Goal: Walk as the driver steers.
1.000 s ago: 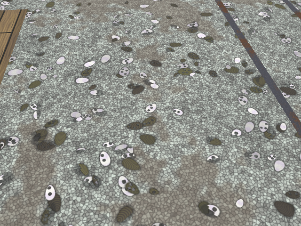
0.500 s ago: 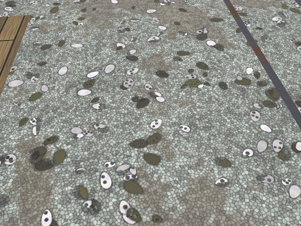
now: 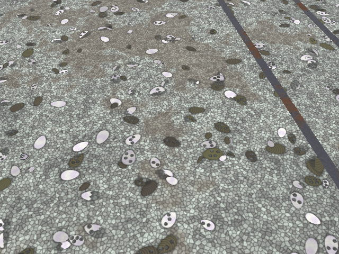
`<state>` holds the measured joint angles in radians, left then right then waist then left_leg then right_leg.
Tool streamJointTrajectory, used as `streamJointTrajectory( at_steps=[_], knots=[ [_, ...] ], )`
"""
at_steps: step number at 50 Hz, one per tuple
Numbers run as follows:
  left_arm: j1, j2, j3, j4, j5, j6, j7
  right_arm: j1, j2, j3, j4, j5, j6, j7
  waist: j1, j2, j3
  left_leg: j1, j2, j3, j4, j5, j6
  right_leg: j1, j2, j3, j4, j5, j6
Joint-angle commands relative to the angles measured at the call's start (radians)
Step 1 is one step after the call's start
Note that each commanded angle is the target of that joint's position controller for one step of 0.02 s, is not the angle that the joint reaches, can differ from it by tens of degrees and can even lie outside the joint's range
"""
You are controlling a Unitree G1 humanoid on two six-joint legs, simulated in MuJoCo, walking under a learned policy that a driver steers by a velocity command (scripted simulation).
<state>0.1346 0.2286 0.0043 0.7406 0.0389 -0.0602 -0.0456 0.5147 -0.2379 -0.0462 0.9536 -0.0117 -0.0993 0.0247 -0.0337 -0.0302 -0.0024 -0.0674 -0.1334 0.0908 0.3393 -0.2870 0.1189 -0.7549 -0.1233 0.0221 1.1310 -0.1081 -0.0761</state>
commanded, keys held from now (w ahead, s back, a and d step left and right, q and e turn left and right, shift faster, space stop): w+shift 0.34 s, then w+q+shift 0.64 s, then w+shift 0.02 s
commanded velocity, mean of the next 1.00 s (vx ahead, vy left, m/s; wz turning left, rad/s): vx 1.00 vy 0.00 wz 0.44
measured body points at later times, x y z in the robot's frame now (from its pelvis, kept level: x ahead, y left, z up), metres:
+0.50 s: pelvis +0.48 -0.03 +0.00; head +0.49 -0.02 +0.45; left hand +0.39 +0.23 -0.14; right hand +0.66 -0.26 -0.10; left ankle +0.60 +0.13 -0.65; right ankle +0.40 -0.09 -0.74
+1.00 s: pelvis +0.95 +0.08 +0.00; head +0.98 +0.09 +0.45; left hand +1.10 +0.37 -0.05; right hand +1.03 -0.21 -0.12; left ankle +0.84 +0.06 -0.74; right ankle +1.22 -0.02 -0.67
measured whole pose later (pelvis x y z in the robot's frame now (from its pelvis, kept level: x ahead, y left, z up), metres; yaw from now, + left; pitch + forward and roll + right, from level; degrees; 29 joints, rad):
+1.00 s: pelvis +0.95 +0.08 +0.00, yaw +28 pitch +2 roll +0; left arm -0.03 0.24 -0.03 0.61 0.05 -0.07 -0.02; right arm 0.48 -0.30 -0.08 0.91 0.00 -0.07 0.02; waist -0.11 0.00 0.03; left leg 0.00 -0.20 -0.18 0.30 -0.29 0.17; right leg -0.74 -0.14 0.09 0.76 -0.03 0.05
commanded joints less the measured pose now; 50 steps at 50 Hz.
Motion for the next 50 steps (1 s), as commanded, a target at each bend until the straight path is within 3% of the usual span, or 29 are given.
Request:
streamJointTrajectory(
  at_steps=[1, 3, 7, 9, 10, 11, 12, 13, 14, 15, 16, 18, 22, 27, 28, 30, 32, 33, 34, 35, 36, 37, 38, 39, 40, 42, 43, 46, 50],
  knots=[
    [-0.118, 0.042, -0.004, -0.083, -0.006, -0.010, -0.010, -0.056, -0.091, -0.008, -0.075, 0.019, -0.040, 0.005, 0.030, 0.032, 0.176, -0.234, 0.212, -0.170, -0.328, 0.188, 0.069, 0.064, -0.005, -0.065, -0.257, 0.210, 0.011],
    [-0.192, 0.031, -0.012, -0.097, -0.016, -0.017, -0.021, -0.003, -0.103, -0.006, -0.055, 0.032, -0.051, -0.002, 0.002, 0.025, 0.169, -0.182, 0.230, -0.134, -0.373, 0.406, 0.046, 0.168, 0.027, -0.115, -0.407, 0.338, -0.007],
    [-0.245, 0.068, -0.005, -0.100, -0.016, -0.020, -0.008, 0.047, -0.153, -0.004, -0.020, 0.014, -0.041, -0.020, -0.010, 0.068, 0.113, 0.150, 0.267, -0.075, -0.269, 0.963, 0.011, 0.219, 0.125, -0.177, -0.580, 0.284, -0.047],
    [-0.139, 0.113, 0.013, -0.076, -0.012, -0.018, 0.009, 0.041, -0.200, -0.011, -0.004, -0.014, -0.019, -0.041, 0.061, 0.143, 0.010, 0.274, 0.308, -0.074, -0.045, 1.315, -0.003, 0.325, 0.197, -0.175, -0.587, 0.106, -0.069],
    [0.023, 0.151, 0.031, -0.029, -0.016, -0.018, 0.022, 0.021, -0.220, -0.017, 0.000, -0.030, -0.002, -0.052, 0.138, 0.166, -0.074, 0.276, 0.325, -0.076, 0.153, 1.370, -0.003, 0.473, 0.214, -0.152, -0.588, 0.027, -0.088],
    [0.239, 0.183, 0.050, 0.043, -0.016, -0.016, 0.038, -0.033, -0.233, -0.023, -0.008, -0.036, 0.012, -0.057, 0.242, 0.158, -0.161, 0.198, 0.312, -0.054, 0.418, 1.270, 0.001, 0.683, 0.194, -0.130, -0.641, 0.001, -0.111],
    [0.423, 0.252, 0.077, 0.083, 0.004, -0.011, 0.058, -0.058, -0.180, -0.013, -0.034, -0.039, 0.010, -0.053, 0.294, 0.097, -0.269, -0.039, 0.254, -0.051, 0.774, 0.915, 0.017, 0.947, 0.023, 0.046, -0.559, -0.256, -0.145],
    [0.382, 0.309, 0.097, 0.080, 0.022, -0.011, 0.052, 0.070, -0.007, 0.023, -0.075, 0.027, -0.013, -0.019, 0.130, -0.288, -0.403, -0.511, 0.038, -0.113, 1.203, -0.107, -0.041, 1.263, -0.273, 0.681, -0.700, -0.488, -0.297],
    [0.321, 0.246, 0.100, 0.077, 0.004, -0.010, 0.031, -0.020, -0.117, 0.010, -0.085, 0.028, -0.025, -0.028, 0.168, -0.109, -0.352, -0.667, 0.081, -0.200, 1.238, -0.087, 0.000, 1.220, -0.240, 0.778, -0.831, -0.521, -0.299],
    [0.255, 0.194, 0.089, 0.089, -0.001, -0.021, 0.028, -0.161, -0.128, 0.008, -0.121, 0.026, -0.030, -0.031, 0.150, -0.023, -0.171, -0.711, 0.142, -0.195, 1.174, 0.004, 0.009, 1.061, -0.208, 0.590, -0.858, -0.406, -0.263],
    [0.237, 0.133, 0.078, 0.112, 0.002, -0.030, 0.025, -0.195, -0.109, 0.016, -0.133, 0.017, -0.031, -0.026, 0.110, 0.074, -0.067, -0.671, 0.176, -0.189, 1.092, 0.028, 0.013, 0.885, -0.178, 0.480, -0.895, -0.291, -0.233],
    [0.221, 0.069, 0.054, 0.146, 0.007, -0.047, 0.035, -0.190, -0.062, 0.027, -0.141, -0.016, 0.002, -0.002, 0.024, 0.070, 0.011, -0.577, 0.216, -0.207, 1.001, 0.033, -0.002, 0.663, -0.102, 0.316, -0.946, -0.252, -0.162],
    [0.244, 0.095, 0.053, 0.174, -0.020, -0.087, 0.025, -0.306, -0.043, 0.038, -0.190, -0.021, 0.045, 0.026, 0.002, 0.028, 0.129, -0.649, 0.251, -0.169, 0.845, 0.156, -0.030, 0.528, -0.047, 0.062, -1.069, -0.063, -0.084],
    [0.301, 0.105, 0.038, 0.190, -0.036, -0.112, 0.025, -0.500, -0.031, 0.053, -0.247, 0.004, 0.034, 0.045, 0.045, 0.033, 0.154, -0.530, 0.188, 0.010, 0.458, 0.488, 0.002, 0.553, 0.021, -0.204, -1.110, 0.436, 0.012],
    [0.326, 0.126, 0.038, 0.198, -0.036, -0.116, 0.030, -0.534, -0.022, 0.059, -0.263, 0.002, 0.029, 0.049, 0.048, 0.008, 0.172, -0.520, 0.193, 0.026, 0.388, 0.523, 0.018, 0.601, -0.014, -0.215, -1.105, 0.534, 0.024],
    [0.357, 0.148, 0.037, 0.207, -0.030, -0.104, 0.053, -0.545, -0.059, 0.051, -0.252, -0.010, 0.024, 0.047, 0.048, -0.022, 0.136, -0.503, 0.120, 0.096, 0.321, 0.499, 0.046, 0.779, -0.026, -0.255, -1.028, 0.872, 0.052],
    [0.357, 0.206, 0.049, 0.196, -0.014, -0.071, 0.088, -0.439, -0.109, 0.035, -0.220, -0.013, 0.025, 0.043, -0.020, -0.082, 0.031, -0.386, 0.031, 0.132, 0.292, 0.376, 0.064, 0.903, -0.054, -0.267, -0.800, 1.197, 0.074],
    [0.324, 0.239, 0.060, 0.181, -0.004, -0.049, 0.099, -0.283, -0.145, 0.018, -0.177, -0.010, 0.025, 0.040, -0.102, -0.101, -0.056, -0.227, -0.004, 0.121, 0.295, 0.314, 0.079, 0.892, -0.069, -0.263, -0.580, 1.276, 0.076],
    [0.258, 0.263, 0.069, 0.157, 0.007, -0.032, 0.104, -0.051, -0.190, -0.008, -0.108, -0.008, 0.030, 0.029, -0.209, -0.111, -0.157, -0.008, -0.001, 0.066, 0.291, 0.255, 0.116, 0.814, -0.087, -0.242, -0.292, 1.253, 0.067],
    [0.209, 0.271, 0.079, 0.147, 0.010, -0.026, 0.095, 0.093, -0.233, -0.041, -0.072, -0.004, 0.041, 0.008, -0.277, -0.069, -0.189, 0.164, 0.052, -0.041, 0.243, 0.143, 0.160, 0.652, -0.016, -0.249, 0.092, 0.856, 0.055],
    [0.194, 0.118, 0.047, 0.079, 0.020, -0.054, 0.070, 0.014, -0.304, -0.067, -0.070, 0.003, 0.060, -0.009, -0.124, 0.251, -0.147, 0.370, 0.235, -0.355, 0.315, 0.358, 0.217, 0.219, 0.163, -0.185, 0.458, -0.317, 0.078],
    [0.218, 0.103, 0.029, -0.021, -0.035, -0.072, 0.060, -0.014, -0.374, -0.088, -0.096, -0.016, 0.068, -0.010, -0.083, 0.277, -0.341, 0.604, 0.392, -0.832, 0.099, 0.096, 0.442, -0.099, 0.194, 0.030, 0.638, -0.396, 0.101],
    [0.124, 0.140, 0.020, -0.031, -0.020, -0.092, 0.059, -0.046, -0.301, -0.085, -0.117, -0.014, 0.070, -0.020, -0.101, 0.048, -0.238, 0.507, 0.398, -0.892, -0.063, -0.063, 0.386, -0.162, 0.126, 0.083, 0.526, -0.293, 0.071],
    [0.094, 0.149, 0.020, -0.035, -0.016, -0.100, 0.053, -0.083, -0.228, -0.070, -0.099, -0.009, 0.069, -0.024, -0.044, -0.053, -0.082, 0.295, 0.365, -0.800, -0.114, -0.070, 0.322, -0.117, 0.080, 0.079, 0.384, -0.233, 0.061],
    [0.069, 0.132, 0.016, -0.044, 0.004, -0.091, 0.051, -0.111, -0.195, -0.061, -0.094, -0.006, 0.060, -0.025, 0.008, -0.086, -0.012, 0.131, 0.318, -0.719, -0.120, 0.015, 0.287, -0.050, 0.052, 0.076, 0.297, -0.242, 0.071],
    [0.086, 0.114, 0.008, -0.046, 0.042, -0.039, 0.045, -0.151, -0.161, -0.042, -0.108, 0.006, 0.034, -0.030, 0.077, -0.100, 0.050, -0.107, 0.237, -0.594, -0.139, 0.100, 0.256, 0.068, 0.013, 0.065, 0.192, -0.270, 0.108],
    [0.071, 0.106, 0.004, -0.063, 0.045, -0.021, 0.041, -0.157, -0.169, -0.041, -0.114, 0.011, 0.022, -0.027, 0.087, -0.081, 0.068, -0.194, 0.206, -0.551, -0.153, 0.106, 0.249, 0.101, -0.002, 0.049, 0.108, -0.284, 0.124],
    [-0.122, 0.090, -0.013, -0.156, 0.026, -0.012, 0.026, -0.146, -0.205, -0.053, -0.129, 0.010, 0.003, -0.022, 0.041, -0.012, 0.129, -0.353, 0.128, -0.471, -0.204, 0.228, 0.215, 0.191, 0.004, -0.015, -0.202, -0.048, 0.148],
    [-0.213, 0.094, -0.019, -0.196, -0.005, -0.019, 0.022, -0.066, -0.230, -0.070, -0.121, 0.024, 0.004, -0.007, -0.048, 0.067, 0.066, -0.197, 0.123, -0.452, -0.153, 0.496, 0.134, 0.294, 0.074, -0.042, -0.481, 0.235, 0.111]
  ],
)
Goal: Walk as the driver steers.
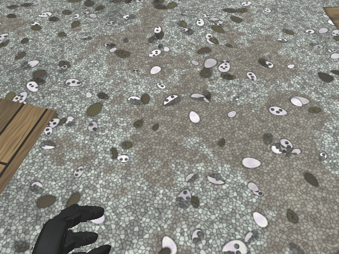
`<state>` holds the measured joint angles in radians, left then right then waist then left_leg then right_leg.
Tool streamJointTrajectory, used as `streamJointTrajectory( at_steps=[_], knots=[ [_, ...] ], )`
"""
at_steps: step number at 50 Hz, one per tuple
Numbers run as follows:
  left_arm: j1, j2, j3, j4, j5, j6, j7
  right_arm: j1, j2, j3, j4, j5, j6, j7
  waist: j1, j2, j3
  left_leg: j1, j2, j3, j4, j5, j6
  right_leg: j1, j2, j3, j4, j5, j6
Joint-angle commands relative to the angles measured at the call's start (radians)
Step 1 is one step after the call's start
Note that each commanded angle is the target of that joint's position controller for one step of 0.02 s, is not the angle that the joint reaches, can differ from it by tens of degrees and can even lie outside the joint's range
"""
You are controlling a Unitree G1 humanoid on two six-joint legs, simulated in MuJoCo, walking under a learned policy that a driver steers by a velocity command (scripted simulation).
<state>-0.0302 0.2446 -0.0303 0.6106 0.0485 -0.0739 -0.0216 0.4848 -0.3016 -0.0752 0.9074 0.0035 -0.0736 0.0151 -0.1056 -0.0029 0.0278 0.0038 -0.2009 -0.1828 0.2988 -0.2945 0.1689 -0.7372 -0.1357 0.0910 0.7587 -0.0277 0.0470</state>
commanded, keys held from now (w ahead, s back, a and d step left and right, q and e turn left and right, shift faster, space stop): w+shift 0.04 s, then w+e+shift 0.96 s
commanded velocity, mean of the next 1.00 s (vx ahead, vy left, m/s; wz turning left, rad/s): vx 1.00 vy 0.00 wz -0.52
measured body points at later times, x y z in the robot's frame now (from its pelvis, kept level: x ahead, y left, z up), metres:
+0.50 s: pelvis +0.47 -0.06 +0.00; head +0.50 -0.05 +0.44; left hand +0.38 +0.22 -0.13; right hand +0.75 -0.26 -0.03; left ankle +0.64 +0.07 -0.72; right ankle +0.30 -0.16 -0.74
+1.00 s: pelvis +0.90 -0.19 -0.05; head +0.92 -0.20 +0.40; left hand +1.23 -0.09 -0.12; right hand +0.73 -0.40 -0.18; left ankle +0.72 +0.06 -0.63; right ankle +0.98 -0.26 -0.74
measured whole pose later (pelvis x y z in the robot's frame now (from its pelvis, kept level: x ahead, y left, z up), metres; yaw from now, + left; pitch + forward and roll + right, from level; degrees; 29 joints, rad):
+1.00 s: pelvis +0.90 -0.19 -0.05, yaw -35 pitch +1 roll +1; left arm 0.06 0.33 0.05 0.64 0.03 -0.02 -0.05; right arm 0.44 -0.28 -0.03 0.86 -0.04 -0.06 -0.01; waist -0.04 -0.03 0.04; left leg 0.00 0.08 0.16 1.12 -0.43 -0.04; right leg -0.58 0.10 -0.12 0.78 -0.26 -0.20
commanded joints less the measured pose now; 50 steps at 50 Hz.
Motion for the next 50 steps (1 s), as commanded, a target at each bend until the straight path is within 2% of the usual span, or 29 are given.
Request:
streamJointTrajectory(
  at_steps=[1, 4, 5, 6, 7, 8, 9, 11, 13, 15, 19, 21, 23, 25, 26, 27, 28, 29, 30, 31, 32, 36, 41, 43, 45, 47, 48, 49, 50],
  knots=[
    [-0.064, 0.084, 0.017, -0.074, -0.015, -0.008, -0.001, -0.020, -0.162, -0.041, -0.070, 0.008, -0.021, 0.000, 0.010, 0.048, 0.032, -0.210, 0.207, -0.176, -0.098, 0.548, 0.072, 0.287, 0.092, -0.112, -0.159, 0.168, -0.026],
    [0.037, 0.141, 0.043, -0.042, -0.007, -0.017, 0.011, -0.001, -0.189, -0.041, -0.050, -0.007, -0.028, -0.015, 0.047, 0.063, -0.052, 0.012, 0.256, -0.146, 0.063, 0.909, 0.021, 0.400, 0.154, -0.141, -0.257, 0.079, -0.083],
    [0.177, 0.186, 0.066, -0.001, -0.016, -0.021, 0.023, -0.018, -0.224, -0.046, -0.049, -0.024, -0.028, -0.016, 0.121, 0.080, -0.130, 0.059, 0.267, -0.121, 0.232, 1.043, 0.000, 0.510, 0.178, -0.149, -0.249, -0.018, -0.110],
    [0.383, 0.222, 0.088, 0.056, -0.023, -0.019, 0.038, -0.077, -0.226, -0.046, -0.057, -0.040, -0.026, -0.016, 0.242, 0.086, -0.206, -0.012, 0.242, -0.074, 0.472, 1.020, -0.017, 0.696, 0.153, -0.150, -0.240, -0.082, -0.132],
    [0.603, 0.277, 0.110, 0.101, -0.008, -0.015, 0.056, -0.110, -0.142, -0.025, -0.080, -0.053, -0.031, -0.021, 0.330, 0.021, -0.312, -0.196, 0.202, -0.014, 0.838, 0.765, -0.026, 0.922, 0.013, 0.015, -0.165, -0.340, -0.167],
    [0.572, 0.373, 0.137, 0.128, 0.003, -0.013, 0.041, 0.064, -0.003, 0.010, -0.121, 0.020, -0.040, -0.003, 0.170, -0.461, -0.441, -0.564, -0.007, 0.057, 1.209, -0.100, -0.106, 1.171, -0.264, 0.730, -0.405, -0.488, -0.364],
    [0.472, 0.269, 0.133, 0.108, -0.012, -0.003, 0.018, -0.008, -0.070, 0.021, -0.101, -0.019, -0.039, -0.015, 0.186, -0.235, -0.306, -0.760, 0.086, 0.039, 1.237, -0.103, -0.070, 1.112, -0.223, 0.853, -0.487, -0.626, -0.391],
    [0.404, 0.158, 0.113, 0.128, -0.026, -0.008, 0.002, -0.256, -0.099, 0.024, -0.167, -0.052, -0.045, -0.005, 0.178, 0.027, -0.098, -0.756, 0.190, 0.062, 1.086, 0.008, -0.078, 0.844, -0.121, 0.558, -0.486, -0.398, -0.343],
    [0.461, 0.119, 0.098, 0.192, -0.027, -0.014, 0.008, -0.335, -0.058, 0.041, -0.232, -0.083, -0.031, 0.008, 0.131, -0.002, -0.022, -0.714, 0.225, 0.074, 0.957, -0.029, -0.108, 0.682, -0.031, 0.429, -0.506, -0.260, -0.314],
    [0.492, 0.134, 0.102, 0.219, -0.039, -0.022, 0.014, -0.337, -0.036, 0.059, -0.263, -0.090, -0.018, 0.016, 0.096, -0.049, 0.004, -0.718, 0.250, 0.088, 0.836, -0.081, -0.138, 0.622, -0.007, 0.398, -0.539, -0.204, -0.327],
    [0.424, 0.188, 0.127, 0.186, -0.039, -0.023, 0.017, -0.515, -0.020, 0.095, -0.352, -0.052, -0.021, 0.042, 0.096, -0.069, 0.061, -0.439, 0.237, 0.169, 0.415, 0.170, -0.190, 0.322, 0.066, 0.270, -0.658, -0.124, -0.294],
    [0.443, 0.220, 0.141, 0.183, -0.053, -0.027, 0.002, -0.525, -0.033, 0.092, -0.351, -0.035, -0.020, 0.038, 0.113, -0.073, 0.037, -0.279, 0.208, 0.188, 0.351, 0.307, -0.192, 0.298, 0.049, 0.275, -0.674, -0.010, -0.268],
    [0.483, 0.224, 0.145, 0.193, -0.063, -0.024, -0.002, -0.524, -0.068, 0.079, -0.349, -0.038, -0.021, 0.021, 0.123, -0.056, 0.016, -0.258, 0.203, 0.173, 0.272, 0.308, -0.184, 0.420, 0.040, 0.280, -0.586, 0.096, -0.235],
    [0.509, 0.245, 0.150, 0.206, -0.060, -0.017, 0.001, -0.391, -0.109, 0.053, -0.308, -0.046, -0.028, -0.002, 0.064, -0.009, -0.088, -0.092, 0.161, 0.190, 0.208, 0.187, -0.160, 0.497, 0.083, 0.238, -0.311, 0.334, -0.195],
    [0.494, 0.249, 0.152, 0.200, -0.062, -0.019, -0.003, -0.248, -0.139, 0.035, -0.277, -0.055, -0.034, -0.019, -0.009, 0.007, -0.175, 0.103, 0.215, 0.154, 0.226, 0.134, -0.140, 0.406, 0.127, 0.204, -0.079, 0.308, -0.173],
    [0.467, 0.170, 0.131, 0.168, -0.065, -0.030, -0.001, -0.044, -0.222, 0.005, -0.265, -0.074, -0.035, -0.043, -0.093, 0.097, -0.313, 0.310, 0.458, -0.095, 0.182, -0.212, -0.098, 0.267, 0.175, 0.133, 0.238, 0.041, -0.161],
    [0.548, 0.055, 0.100, 0.127, -0.095, -0.022, 0.007, -0.041, -0.279, -0.008, -0.263, -0.095, -0.022, -0.048, -0.018, 0.287, -0.405, 0.428, 0.700, -0.571, 0.002, -0.515, -0.022, 0.029, 0.236, 0.037, 0.514, -0.481, -0.149],
    [0.503, 0.111, 0.099, 0.125, -0.068, -0.004, 0.014, -0.112, -0.223, -0.012, -0.258, -0.070, -0.013, -0.047, 0.011, 0.251, -0.302, 0.322, 0.674, -0.656, -0.046, -0.595, 0.016, -0.088, 0.154, 0.003, 0.612, -0.378, -0.164],
    [0.409, 0.137, 0.106, 0.126, -0.046, 0.009, 0.009, -0.172, -0.125, 0.007, -0.263, -0.058, -0.016, -0.041, 0.010, 0.132, -0.165, 0.206, 0.617, -0.465, -0.037, -0.458, -0.001, -0.114, 0.108, -0.015, 0.600, -0.302, -0.164],
    [0.355, 0.129, 0.106, 0.123, -0.034, 0.017, -0.003, -0.184, -0.084, 0.017, -0.245, -0.055, -0.022, -0.032, 0.022, 0.066, -0.085, 0.105, 0.570, -0.303, -0.045, -0.243, -0.013, -0.097, 0.080, -0.017, 0.562, -0.269, -0.156],
    [0.330, 0.115, 0.106, 0.118, -0.027, 0.028, -0.014, -0.181, -0.068, 0.020, -0.227, -0.058, -0.027, -0.031, 0.042, 0.071, -0.044, 0.039, 0.533, -0.193, -0.061, -0.103, -0.031, -0.075, 0.061, -0.019, 0.539, -0.265, -0.147],
    [0.205, 0.058, 0.088, 0.031, -0.013, 0.071, -0.044, -0.126, -0.028, 0.027, -0.144, -0.021, -0.057, -0.016, 0.094, 0.105, 0.023, -0.018, 0.498, 0.079, -0.112, 0.263, -0.067, -0.138, 0.015, -0.043, 0.504, -0.219, -0.133],
    [0.041, 0.074, 0.064, -0.054, -0.018, 0.069, -0.084, -0.183, -0.078, 0.018, -0.117, -0.024, -0.069, -0.021, 0.133, 0.045, 0.089, -0.141, 0.397, 0.396, -0.208, 0.480, -0.122, 0.058, 0.055, -0.177, 0.142, 0.051, -0.162],
    [0.019, 0.087, 0.062, -0.055, -0.018, 0.067, -0.087, -0.142, -0.127, 0.010, -0.105, -0.024, -0.068, -0.025, 0.134, 0.040, 0.085, -0.101, 0.398, 0.449, -0.149, 0.854, -0.134, 0.194, 0.124, -0.261, 0.034, 0.067, -0.200],
    [0.122, 0.131, 0.075, -0.023, -0.021, 0.063, -0.074, -0.108, -0.195, -0.007, -0.109, -0.028, -0.044, -0.037, 0.198, 0.089, -0.003, 0.002, 0.425, 0.453, 0.068, 1.260, -0.146, 0.329, 0.204, -0.301, 0.010, -0.024, -0.232],
    [0.477, 0.209, 0.117, 0.078, -0.018, 0.056, -0.049, -0.168, -0.240, -0.020, -0.140, -0.038, -0.009, -0.043, 0.372, 0.096, -0.181, -0.102, 0.462, 0.417, 0.553, 1.296, -0.130, 0.731, 0.248, -0.232, -0.034, -0.110, -0.290],
    [0.554, 0.257, 0.146, 0.126, -0.024, 0.059, -0.021, -0.155, -0.204, -0.015, -0.137, -0.050, -0.002, -0.032, 0.369, -0.006, -0.199, -0.310, 0.359, 0.413, 0.915, 0.656, -0.147, 0.940, 0.225, -0.135, -0.090, -0.180, -0.315],
    [0.461, 0.364, 0.166, 0.106, -0.027, 0.074, -0.004, -0.100, -0.049, 0.025, -0.193, -0.068, -0.011, -0.017, 0.217, -0.254, -0.167, -0.662, 0.203, 0.374, 1.341, -0.243, -0.188, 1.061, 0.018, 0.225, -0.067, 0.016, -0.389],
    [0.470, 0.416, 0.180, 0.053, -0.020, 0.087, 0.001, -0.134, -0.107, 0.027, -0.302, -0.040, -0.032, -0.017, 0.233, -0.214, -0.396, -0.881, 0.176, 0.145, 1.439, -0.203, -0.193, 1.251, -0.108, 0.646, -0.328, -0.263, -0.544]
  ],
)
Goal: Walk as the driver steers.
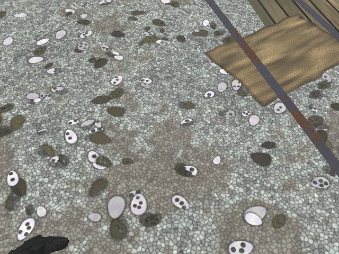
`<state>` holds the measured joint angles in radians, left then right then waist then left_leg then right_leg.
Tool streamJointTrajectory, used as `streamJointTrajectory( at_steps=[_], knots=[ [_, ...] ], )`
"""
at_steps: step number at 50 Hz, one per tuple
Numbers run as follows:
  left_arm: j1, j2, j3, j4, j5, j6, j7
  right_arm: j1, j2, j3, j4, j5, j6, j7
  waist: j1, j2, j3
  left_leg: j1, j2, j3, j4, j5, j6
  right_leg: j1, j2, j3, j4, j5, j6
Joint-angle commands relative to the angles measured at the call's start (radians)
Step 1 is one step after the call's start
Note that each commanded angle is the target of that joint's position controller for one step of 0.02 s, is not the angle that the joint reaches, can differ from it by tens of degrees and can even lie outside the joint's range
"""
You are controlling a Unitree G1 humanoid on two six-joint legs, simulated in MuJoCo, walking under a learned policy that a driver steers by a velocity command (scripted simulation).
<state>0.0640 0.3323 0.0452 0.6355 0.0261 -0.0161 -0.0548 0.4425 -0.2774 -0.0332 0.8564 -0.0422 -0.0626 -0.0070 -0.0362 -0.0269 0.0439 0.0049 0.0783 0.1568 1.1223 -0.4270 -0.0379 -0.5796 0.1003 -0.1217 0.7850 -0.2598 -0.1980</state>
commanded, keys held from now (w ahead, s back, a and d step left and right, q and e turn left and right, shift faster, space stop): w+e+shift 0.02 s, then w+shift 0.08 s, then w+q+shift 0.70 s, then w+shift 0.06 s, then e+shift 0.14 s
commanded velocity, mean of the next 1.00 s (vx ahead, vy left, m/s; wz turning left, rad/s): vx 0.96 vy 0.00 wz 0.32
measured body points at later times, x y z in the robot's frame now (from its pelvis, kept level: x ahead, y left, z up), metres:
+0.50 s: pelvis +0.48 +0.05 +0.02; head +0.50 +0.05 +0.47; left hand +0.54 +0.33 -0.09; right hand +0.59 -0.23 -0.09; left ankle +0.57 +0.10 -0.69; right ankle +0.25 -0.05 -0.55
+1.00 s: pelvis +0.95 +0.08 +0.05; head +0.98 +0.10 +0.49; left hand +0.94 +0.39 -0.06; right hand +1.16 -0.15 -0.07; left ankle +0.79 +0.13 -0.57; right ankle +1.03 -0.02 -0.69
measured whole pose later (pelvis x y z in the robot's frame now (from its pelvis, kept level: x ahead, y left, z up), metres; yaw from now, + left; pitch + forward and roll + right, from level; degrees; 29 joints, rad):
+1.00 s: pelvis +0.95 +0.08 +0.05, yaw +22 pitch +2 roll -1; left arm 0.24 0.31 0.03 0.74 0.03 -0.10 0.00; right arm 0.23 -0.35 -0.06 0.79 -0.03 -0.06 0.01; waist 0.01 0.02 0.04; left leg -0.40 -0.10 -0.07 1.27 -0.41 0.06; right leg -0.34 0.02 0.02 0.50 -0.20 0.00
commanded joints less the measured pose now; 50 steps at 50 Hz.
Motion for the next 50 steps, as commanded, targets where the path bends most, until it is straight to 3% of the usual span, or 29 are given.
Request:
streamJointTrajectory(
  at_steps=[1, 2, 5, 9, 13, 15, 17, 19, 20, 21, 22, 23, 24, 25, 26, 27, 29, 33, 38, 40, 41, 42, 43, 44, 45, 46, 47, 48, 50],
  knots=[
    [0.365, 0.284, 0.102, 0.030, -0.003, 0.029, 0.047, -0.198, -0.170, -0.013, -0.264, 0.001, -0.064, 0.005, 0.176, -0.033, -0.293, -0.934, -0.045, -0.242, 0.518, 0.023, 0.019, 0.975, -0.356, 0.919, -0.511, -0.171, -0.252],
    [0.318, 0.224, 0.086, 0.047, -0.004, 0.021, 0.056, -0.196, -0.165, -0.008, -0.249, 0.005, -0.069, 0.005, 0.111, 0.056, -0.134, -0.895, 0.000, -0.231, 0.397, 0.088, 0.024, 0.782, -0.338, 0.836, -0.543, -0.142, -0.204],
    [0.244, 0.122, 0.044, 0.059, -0.008, -0.031, 0.062, -0.137, -0.122, 0.008, -0.214, -0.030, -0.010, 0.005, -0.016, 0.134, -0.018, -0.651, 0.076, -0.225, 0.193, 0.051, -0.004, 0.351, -0.240, 0.605, -0.565, 0.075, -0.161],
    [0.284, 0.097, 0.034, 0.106, -0.016, -0.085, 0.039, -0.310, -0.052, 0.032, -0.269, 0.001, 0.010, 0.031, 0.023, 0.061, 0.077, -0.625, 0.110, -0.154, -0.191, 0.317, 0.016, 0.248, -0.148, 0.348, -0.669, 0.244, -0.094],
    [0.358, 0.102, 0.030, 0.145, -0.033, -0.117, 0.028, -0.424, -0.039, 0.032, -0.270, 0.039, 0.001, 0.057, 0.094, 0.054, 0.080, -0.533, 0.044, -0.082, -0.475, 0.667, 0.107, 0.405, -0.168, 0.208, -0.782, 0.434, 0.006],
    [0.369, 0.120, 0.031, 0.169, -0.018, -0.117, 0.039, -0.435, -0.059, 0.023, -0.261, 0.041, -0.002, 0.059, 0.094, 0.036, 0.079, -0.554, -0.005, -0.072, -0.543, 0.657, 0.140, 0.571, -0.199, 0.139, -0.776, 0.618, 0.040],
    [0.370, 0.151, 0.035, 0.176, 0.000, -0.108, 0.059, -0.406, -0.091, 0.007, -0.243, 0.034, -0.004, 0.059, 0.067, -0.016, 0.014, -0.509, -0.096, -0.031, -0.554, 0.542, 0.163, 0.714, -0.224, 0.083, -0.657, 1.018, 0.083],
    [0.337, 0.181, 0.042, 0.170, 0.034, -0.081, 0.083, -0.228, -0.140, -0.016, -0.192, 0.031, 0.006, 0.052, -0.034, -0.089, -0.103, -0.363, -0.178, -0.005, -0.518, 0.376, 0.193, 0.788, -0.265, 0.049, -0.372, 1.382, 0.117],
    [0.290, 0.188, 0.045, 0.156, 0.050, -0.063, 0.092, -0.020, -0.169, -0.034, -0.123, 0.032, 0.012, 0.045, -0.130, -0.095, -0.187, -0.198, -0.200, -0.009, -0.514, 0.302, 0.214, 0.750, -0.268, 0.028, -0.108, 1.417, 0.128],
    [0.230, 0.186, 0.043, 0.136, 0.047, -0.057, 0.096, 0.185, -0.210, -0.059, -0.069, 0.023, 0.018, 0.032, -0.246, -0.050, -0.238, 0.039, -0.157, -0.095, -0.543, 0.206, 0.259, 0.549, -0.223, 0.001, 0.271, 1.233, 0.130],
    [0.332, 0.031, 0.005, 0.085, 0.005, -0.072, 0.067, 0.175, -0.327, -0.096, -0.058, 0.002, 0.028, 0.024, -0.103, 0.300, -0.284, 0.400, 0.110, -0.605, -0.541, 0.027, 0.455, 0.000, -0.043, 0.044, 0.751, 0.175, 0.206],
    [0.255, 0.052, -0.008, 0.049, 0.015, -0.100, 0.061, 0.088, -0.272, -0.090, -0.086, 0.029, 0.035, 0.035, -0.101, 0.235, -0.358, 0.422, 0.178, -1.015, -0.790, -0.032, 0.494, -0.178, 0.028, 0.185, 0.844, -0.164, 0.190],
    [0.171, 0.067, -0.018, 0.013, 0.011, -0.116, 0.061, 0.026, -0.262, -0.091, -0.097, 0.028, 0.029, 0.032, -0.080, 0.116, -0.217, 0.306, 0.174, -0.934, -0.846, -0.020, 0.460, -0.238, -0.054, 0.251, 0.780, -0.074, 0.174],
    [0.142, 0.077, -0.025, 0.007, 0.017, -0.126, 0.056, 0.013, -0.206, -0.081, -0.082, 0.033, 0.028, 0.033, -0.047, -0.012, -0.147, 0.163, 0.148, -0.839, -0.867, 0.024, 0.416, -0.189, -0.106, 0.244, 0.665, -0.027, 0.163],
    [0.121, 0.066, -0.031, -0.003, 0.027, -0.119, 0.053, 0.003, -0.179, -0.072, -0.073, 0.033, 0.025, 0.026, -0.010, -0.044, -0.070, 0.019, 0.103, -0.752, -0.882, 0.090, 0.383, -0.147, -0.137, 0.231, 0.583, -0.032, 0.167],
    [0.119, 0.059, -0.036, -0.019, 0.045, -0.099, 0.050, -0.011, -0.148, -0.058, -0.061, 0.034, 0.019, 0.020, 0.035, -0.042, -0.024, -0.100, 0.054, -0.690, -0.900, 0.134, 0.363, -0.101, -0.153, 0.225, 0.526, -0.047, 0.184],
    [0.130, 0.040, -0.049, -0.028, 0.058, -0.059, 0.045, -0.022, -0.161, -0.057, -0.068, 0.039, 0.000, 0.022, 0.070, -0.004, 0.012, -0.236, -0.007, -0.608, -0.934, 0.160, 0.362, -0.063, -0.181, 0.196, 0.409, -0.085, 0.213],
    [-0.100, 0.016, -0.072, -0.123, 0.029, -0.055, 0.026, -0.013, -0.182, -0.070, -0.078, 0.046, -0.015, 0.025, 0.010, 0.042, 0.091, -0.399, -0.083, -0.527, -1.012, 0.332, 0.325, 0.018, -0.177, 0.119, 0.034, 0.198, 0.255],
    [-0.196, 0.023, -0.070, -0.158, 0.008, -0.067, 0.031, 0.056, -0.211, -0.090, -0.058, 0.055, -0.012, 0.021, -0.069, 0.086, 0.015, -0.176, -0.057, -0.554, -0.912, 0.679, 0.252, 0.111, -0.114, 0.123, -0.216, 0.374, 0.229],
    [-0.119, 0.059, -0.053, -0.138, 0.008, -0.072, 0.044, 0.024, -0.234, -0.097, -0.067, 0.052, -0.011, 0.009, -0.024, 0.085, -0.046, -0.120, -0.056, -0.563, -0.786, 0.868, 0.210, 0.266, -0.075, 0.133, -0.294, 0.299, 0.212],
    [0.006, 0.105, -0.032, -0.101, 0.004, -0.075, 0.056, 0.015, -0.264, -0.101, -0.064, 0.042, -0.013, 0.009, 0.035, 0.078, -0.140, -0.080, -0.055, -0.545, -0.639, 1.002, 0.191, 0.396, -0.052, 0.122, -0.278, 0.213, 0.195],
    [0.201, 0.137, -0.011, -0.051, 0.004, -0.080, 0.071, -0.030, -0.280, -0.103, -0.069, 0.035, -0.020, 0.013, 0.148, 0.077, -0.232, -0.128, -0.073, -0.518, -0.421, 0.990, 0.174, 0.589, -0.089, 0.128, -0.269, 0.167, 0.175],
    [0.426, 0.190, 0.017, -0.009, 0.023, -0.084, 0.094, -0.058, -0.202, -0.081, -0.085, 0.026, -0.034, 0.012, 0.241, 0.026, -0.352, -0.260, -0.102, -0.462, -0.123, 0.780, 0.172, 0.818, -0.242, 0.269, -0.228, -0.099, 0.142],
    [0.437, 0.270, 0.036, 0.010, 0.068, -0.086, 0.093, 0.100, -0.016, -0.035, -0.108, 0.068, -0.037, 0.009, 0.114, -0.310, -0.472, -0.565, -0.240, -0.341, 0.211, -0.074, 0.124, 1.065, -0.559, 0.809, -0.342, -0.143, 0.008],
    [0.406, 0.242, 0.048, 0.022, 0.035, -0.077, 0.077, 0.107, -0.092, -0.029, -0.089, 0.048, -0.026, 0.004, 0.121, -0.292, -0.469, -0.694, -0.212, -0.306, 0.322, -0.049, 0.127, 1.026, -0.555, 1.059, -0.436, -0.090, -0.077],
    [0.316, 0.136, 0.029, 0.016, 0.023, -0.082, 0.068, -0.032, -0.125, -0.035, -0.091, 0.026, -0.019, 0.002, 0.121, -0.138, -0.282, -0.730, -0.154, -0.299, 0.304, 0.038, 0.118, 0.876, -0.481, 0.853, -0.430, 0.112, -0.068],
    [0.286, 0.074, 0.015, 0.039, 0.017, -0.086, 0.058, -0.132, -0.123, -0.031, -0.109, 0.012, -0.018, 0.008, 0.120, -0.025, -0.180, -0.710, -0.144, -0.286, 0.265, 0.062, 0.100, 0.740, -0.429, 0.678, -0.402, 0.441, -0.064],
    [0.316, 0.050, 0.008, 0.073, 0.012, -0.091, 0.054, -0.208, -0.106, -0.027, -0.134, 0.005, -0.016, 0.014, 0.118, -0.002, -0.137, -0.714, -0.135, -0.285, 0.214, 0.028, 0.090, 0.683, -0.381, 0.562, -0.395, 0.661, -0.045],
    [0.375, 0.019, -0.004, 0.150, -0.019, -0.098, 0.053, -0.246, -0.068, -0.012, -0.177, -0.016, -0.001, 0.025, 0.075, -0.081, -0.094, -0.720, -0.105, -0.254, 0.082, -0.025, 0.063, 0.632, -0.322, 0.473, -0.417, 0.860, -0.023]
  ],
)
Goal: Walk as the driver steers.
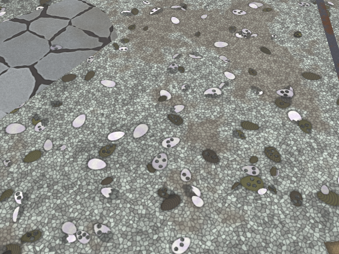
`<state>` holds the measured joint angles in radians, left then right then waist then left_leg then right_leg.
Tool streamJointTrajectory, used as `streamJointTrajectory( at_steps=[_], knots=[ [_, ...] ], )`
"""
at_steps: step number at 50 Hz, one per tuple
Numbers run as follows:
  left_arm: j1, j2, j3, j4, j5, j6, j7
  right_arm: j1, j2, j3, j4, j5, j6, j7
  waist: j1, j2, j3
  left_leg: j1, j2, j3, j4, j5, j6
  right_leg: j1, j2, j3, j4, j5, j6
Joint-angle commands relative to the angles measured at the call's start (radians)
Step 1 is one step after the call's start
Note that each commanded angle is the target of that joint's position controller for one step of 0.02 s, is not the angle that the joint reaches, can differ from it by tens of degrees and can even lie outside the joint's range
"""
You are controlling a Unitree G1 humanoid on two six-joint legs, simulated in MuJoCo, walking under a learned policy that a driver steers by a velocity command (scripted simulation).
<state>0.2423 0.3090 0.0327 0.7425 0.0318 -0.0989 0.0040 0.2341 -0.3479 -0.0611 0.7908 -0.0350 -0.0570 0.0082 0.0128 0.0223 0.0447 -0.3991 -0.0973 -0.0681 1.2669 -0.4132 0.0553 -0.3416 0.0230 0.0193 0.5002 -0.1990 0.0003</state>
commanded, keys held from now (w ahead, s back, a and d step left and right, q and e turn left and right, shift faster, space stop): e+shift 1.00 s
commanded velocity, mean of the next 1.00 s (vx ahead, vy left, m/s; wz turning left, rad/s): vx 0.13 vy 0.00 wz -0.77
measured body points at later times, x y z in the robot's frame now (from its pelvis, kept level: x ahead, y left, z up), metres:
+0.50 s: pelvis +0.20 +0.00 +0.00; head +0.24 -0.01 +0.45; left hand +0.42 +0.23 -0.11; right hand +0.24 -0.30 -0.10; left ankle +0.29 +0.09 -0.73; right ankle +0.18 -0.11 -0.67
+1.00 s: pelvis +0.21 -0.04 +0.00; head +0.23 -0.07 +0.45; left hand +0.52 +0.07 -0.09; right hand +0.11 -0.33 -0.10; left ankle +0.34 +0.03 -0.70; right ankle +0.18 -0.12 -0.73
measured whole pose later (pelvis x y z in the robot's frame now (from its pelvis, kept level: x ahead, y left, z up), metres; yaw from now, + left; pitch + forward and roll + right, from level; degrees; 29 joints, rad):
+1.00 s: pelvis +0.21 -0.04 +0.00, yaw -50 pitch +2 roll +1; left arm 0.22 0.33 0.09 0.64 0.02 0.07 -0.03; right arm 0.16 -0.31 -0.04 0.67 -0.02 0.04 -0.02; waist 0.03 0.00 0.06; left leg -0.45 -0.04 -0.10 0.79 -0.38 -0.04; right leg -0.32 0.17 0.25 0.50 -0.18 -0.06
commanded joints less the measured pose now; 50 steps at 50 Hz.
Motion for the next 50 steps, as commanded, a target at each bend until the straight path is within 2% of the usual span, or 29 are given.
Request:
streamJointTrajectory(
  at_steps=[1, 2, 4, 6, 8, 9, 10, 11, 12, 13, 14, 15, 16, 17, 20, 24, 27, 29, 30, 31, 32, 33, 34, 35, 36, 38, 41, 45, 50],
  knots=[
    [0.194, 0.039, 0.007, 0.057, -0.034, -0.016, -0.005, -0.050, 0.013, 0.024, -0.127, -0.028, -0.002, 0.013, 0.004, -0.127, -0.089, -0.299, 0.081, -0.011, -0.152, -0.046, -0.045, 0.361, -0.227, 0.317, -0.147, 0.838, -0.212],
    [0.169, 0.058, 0.011, 0.059, -0.031, -0.013, -0.002, -0.063, 0.022, 0.032, -0.144, -0.028, -0.002, 0.019, -0.021, -0.119, -0.091, -0.246, 0.078, 0.009, -0.262, -0.008, -0.059, 0.297, -0.207, 0.299, -0.163, 0.872, -0.207],
    [0.077, 0.116, 0.032, 0.042, -0.017, 0.005, 0.003, -0.083, 0.049, 0.058, -0.164, -0.001, -0.001, 0.027, -0.060, -0.133, -0.097, 0.004, 0.044, 0.060, -0.542, 0.189, -0.069, 0.088, -0.119, 0.197, -0.186, 0.841, -0.166],
    [0.083, 0.159, 0.054, 0.040, -0.026, 0.021, -0.005, -0.095, 0.020, 0.056, -0.162, 0.019, 0.012, 0.023, -0.066, -0.166, -0.110, 0.192, 0.011, 0.062, -0.642, 0.402, -0.061, -0.005, -0.092, 0.218, -0.186, 0.655, -0.122],
    [0.089, 0.159, 0.063, 0.033, -0.042, 0.032, -0.007, -0.062, -0.025, 0.042, -0.144, 0.008, 0.020, 0.003, -0.092, -0.115, -0.098, 0.312, 0.041, 0.022, -0.723, 0.531, -0.045, -0.042, -0.076, 0.251, -0.110, 0.509, -0.070],
    [0.109, 0.148, 0.064, 0.032, -0.048, 0.034, -0.007, -0.046, -0.052, 0.033, -0.139, -0.007, 0.016, -0.011, -0.095, -0.074, -0.098, 0.365, 0.073, -0.001, -0.749, 0.556, -0.034, -0.053, -0.043, 0.254, -0.027, 0.457, -0.046],
    [0.139, 0.133, 0.064, 0.027, -0.053, 0.034, -0.008, -0.014, -0.083, 0.027, -0.141, -0.022, 0.006, -0.023, -0.105, -0.013, -0.119, 0.434, 0.155, -0.044, -0.774, 0.700, -0.017, -0.081, 0.011, 0.231, 0.120, 0.308, -0.025],
    [0.218, 0.075, 0.054, -0.004, -0.066, 0.038, -0.004, 0.056, -0.149, 0.017, -0.157, -0.036, -0.002, -0.032, -0.090, 0.167, -0.248, 0.566, 0.443, -0.243, -0.730, 1.138, 0.039, -0.139, 0.078, 0.145, 0.405, -0.196, -0.003],
    [0.366, 0.070, 0.052, 0.002, -0.081, 0.066, 0.024, 0.084, -0.121, 0.012, -0.168, -0.001, 0.015, -0.023, -0.058, 0.252, -0.440, 0.624, 0.639, -0.378, -0.715, 1.334, 0.148, -0.138, 0.101, 0.072, 0.637, -0.528, -0.013],
    [0.370, 0.115, 0.063, 0.034, -0.044, 0.092, 0.031, 0.029, -0.072, 0.015, -0.182, 0.026, 0.026, -0.025, -0.041, 0.138, -0.390, 0.533, 0.582, -0.350, -0.754, 1.187, 0.165, -0.168, 0.054, 0.048, 0.725, -0.459, -0.007],
    [0.319, 0.109, 0.067, 0.031, -0.024, 0.110, 0.026, -0.040, -0.021, 0.028, -0.196, 0.028, 0.029, -0.031, -0.021, 0.103, -0.288, 0.441, 0.515, -0.272, -0.799, 1.021, 0.155, -0.197, 0.024, 0.035, 0.750, -0.393, 0.005],
    [0.278, 0.100, 0.070, 0.024, -0.015, 0.124, 0.016, -0.094, 0.010, 0.037, -0.199, 0.020, 0.033, -0.038, 0.003, 0.103, -0.207, 0.361, 0.458, -0.196, -0.845, 0.927, 0.144, -0.209, -0.002, 0.024, 0.749, -0.343, 0.021],
    [0.255, 0.095, 0.073, 0.014, -0.011, 0.138, 0.006, -0.122, 0.009, 0.037, -0.198, 0.019, 0.033, -0.046, 0.020, 0.127, -0.152, 0.293, 0.433, -0.129, -0.880, 0.892, 0.144, -0.205, -0.017, 0.018, 0.748, -0.313, 0.035],
    [0.242, 0.084, 0.074, 0.006, -0.010, 0.151, -0.001, -0.113, 0.000, 0.032, -0.190, 0.015, 0.031, -0.049, 0.025, 0.132, -0.132, 0.244, 0.420, -0.084, -0.898, 0.889, 0.149, -0.179, -0.019, 0.005, 0.757, -0.288, 0.043],
    [0.174, 0.053, 0.073, -0.035, -0.017, 0.171, -0.015, -0.104, 0.001, 0.022, -0.177, 0.009, 0.024, -0.052, 0.039, 0.108, -0.143, 0.217, 0.425, -0.007, -0.927, 0.803, 0.166, -0.176, -0.034, -0.005, 0.721, -0.230, 0.044],
    [0.048, 0.023, 0.057, -0.108, -0.022, 0.190, -0.047, -0.111, -0.012, 0.009, -0.170, 0.000, 0.027, -0.045, 0.028, 0.144, -0.123, 0.165, 0.419, 0.110, -0.943, 0.568, 0.124, -0.100, -0.075, -0.033, 0.465, -0.128, 0.020],
    [-0.024, 0.043, 0.057, -0.146, -0.030, 0.195, -0.062, -0.086, -0.056, -0.013, -0.168, 0.000, 0.033, -0.030, 0.003, 0.159, -0.119, 0.140, 0.439, 0.166, -0.912, 0.437, 0.086, 0.010, -0.054, -0.095, 0.302, -0.135, -0.003],
    [-0.056, 0.060, 0.062, -0.169, -0.030, 0.192, -0.065, -0.055, -0.085, -0.027, -0.164, 0.008, 0.042, -0.017, -0.008, 0.144, -0.110, 0.148, 0.461, 0.189, -0.851, 0.367, 0.054, 0.060, -0.039, -0.120, 0.195, -0.148, -0.020],
    [-0.034, 0.065, 0.066, -0.166, -0.025, 0.186, -0.065, -0.052, -0.093, -0.033, -0.162, 0.015, 0.051, -0.012, 0.012, 0.110, -0.111, 0.122, 0.446, 0.221, -0.779, 0.300, 0.017, 0.127, -0.021, -0.127, 0.101, -0.111, -0.034],
    [0.030, 0.095, 0.076, -0.141, -0.014, 0.173, -0.055, -0.004, -0.085, -0.037, -0.148, 0.013, 0.062, -0.006, 0.033, 0.000, -0.119, 0.049, 0.400, 0.260, -0.630, 0.170, -0.041, 0.231, -0.024, -0.048, -0.008, -0.050, -0.055],
    [0.053, 0.216, 0.098, -0.146, -0.009, 0.156, -0.031, 0.054, -0.023, -0.025, -0.160, 0.008, 0.080, 0.004, 0.012, -0.323, -0.068, -0.160, 0.271, 0.344, -0.326, -0.218, -0.122, 0.282, -0.269, 0.321, -0.172, 0.186, -0.116],
    [0.070, 0.331, 0.131, -0.186, -0.010, 0.152, -0.022, -0.036, -0.018, -0.012, -0.240, -0.001, 0.102, -0.013, 0.057, -0.340, -0.079, -0.321, 0.139, 0.159, -0.171, -0.309, -0.158, 0.237, -0.416, 0.583, -0.176, 0.439, -0.286],
    [0.103, 0.289, 0.130, -0.165, -0.014, 0.156, -0.017, -0.091, -0.045, -0.014, -0.241, 0.002, 0.109, -0.023, 0.083, -0.216, -0.099, -0.320, 0.168, 0.066, -0.107, -0.233, -0.151, 0.248, -0.368, 0.495, -0.171, 0.368, -0.310],
    [0.034, 0.246, 0.113, -0.166, -0.014, 0.162, -0.009, -0.079, -0.042, -0.015, -0.232, 0.018, 0.104, -0.027, 0.036, -0.200, -0.052, -0.308, 0.175, 0.041, -0.133, -0.120, -0.140, 0.200, -0.295, 0.406, -0.171, 0.287, -0.276],
    [-0.049, 0.213, 0.104, -0.180, -0.015, 0.168, -0.004, -0.064, -0.050, -0.018, -0.211, 0.018, 0.092, -0.029, 0.000, -0.179, -0.037, -0.279, 0.181, 0.032, -0.172, -0.023, -0.133, 0.172, -0.218, 0.339, -0.172, 0.218, -0.232],
    [-0.102, 0.170, 0.089, -0.198, -0.026, 0.168, -0.004, -0.018, -0.072, -0.027, -0.178, -0.004, 0.089, -0.025, -0.020, -0.172, -0.085, -0.217, 0.153, 0.044, -0.158, 0.045, -0.127, 0.166, -0.160, 0.293, -0.146, 0.322, -0.213],
    [-0.047, 0.184, 0.096, -0.179, -0.026, 0.160, -0.015, -0.034, -0.044, -0.017, -0.180, 0.008, 0.095, -0.019, -0.002, -0.103, -0.115, -0.205, 0.125, 0.027, -0.237, 0.043, -0.123, 0.195, -0.151, 0.344, -0.132, 0.308, -0.217],
    [-0.010, 0.199, 0.105, -0.171, -0.017, 0.161, -0.020, -0.082, -0.039, -0.008, -0.195, 0.011, 0.095, -0.024, 0.028, -0.132, -0.104, -0.198, 0.087, -0.009, -0.374, 0.035, -0.110, 0.208, -0.148, 0.470, -0.137, 0.160, -0.234],
    [-0.024, 0.211, 0.113, -0.162, -0.012, 0.160, -0.031, -0.093, -0.050, -0.003, -0.196, 0.025, 0.080, -0.030, 0.022, -0.147, -0.109, -0.051, 0.025, -0.034, -0.533, 0.027, -0.076, 0.156, -0.116, 0.578, -0.115, 0.211, -0.211]
  ],
)
Velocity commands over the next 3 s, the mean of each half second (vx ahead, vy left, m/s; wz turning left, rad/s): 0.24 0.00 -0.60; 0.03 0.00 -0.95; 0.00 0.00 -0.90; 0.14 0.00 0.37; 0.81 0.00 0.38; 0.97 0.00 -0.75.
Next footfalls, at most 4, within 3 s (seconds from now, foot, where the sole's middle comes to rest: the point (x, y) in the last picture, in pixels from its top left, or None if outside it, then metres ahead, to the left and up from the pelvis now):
0.20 left None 0.33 0.08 -0.77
0.64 right None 0.21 -0.14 -0.77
1.10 left None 0.35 -0.03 -0.77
1.52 right None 0.12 -0.09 -0.77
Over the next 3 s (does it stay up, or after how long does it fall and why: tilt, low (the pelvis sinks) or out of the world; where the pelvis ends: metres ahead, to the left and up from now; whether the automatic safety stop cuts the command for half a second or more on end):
stays up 0.76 -0.52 0.00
